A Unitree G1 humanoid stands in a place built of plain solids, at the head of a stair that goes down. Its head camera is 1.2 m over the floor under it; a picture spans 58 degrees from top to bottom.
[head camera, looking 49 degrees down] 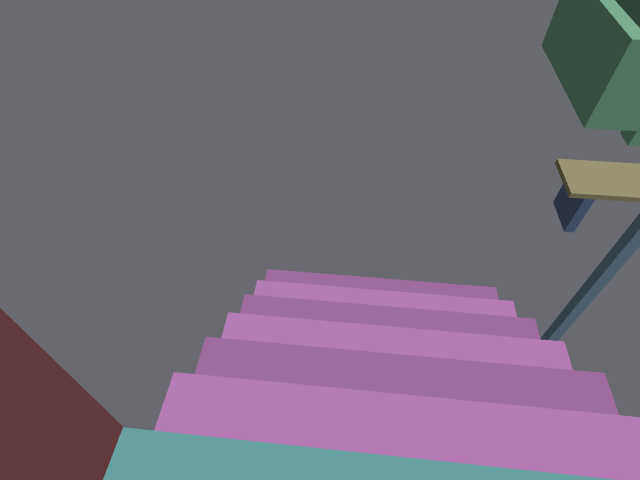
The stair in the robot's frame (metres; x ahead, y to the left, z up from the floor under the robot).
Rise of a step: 0.21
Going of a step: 0.25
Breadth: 1.60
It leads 6 degrees to the right of straight ahead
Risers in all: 7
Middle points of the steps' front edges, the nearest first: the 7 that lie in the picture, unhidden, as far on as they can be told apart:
0.30 -0.27 0.00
0.55 -0.30 -0.21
0.80 -0.32 -0.42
1.05 -0.34 -0.63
1.30 -0.37 -0.84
1.54 -0.39 -1.05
1.79 -0.42 -1.26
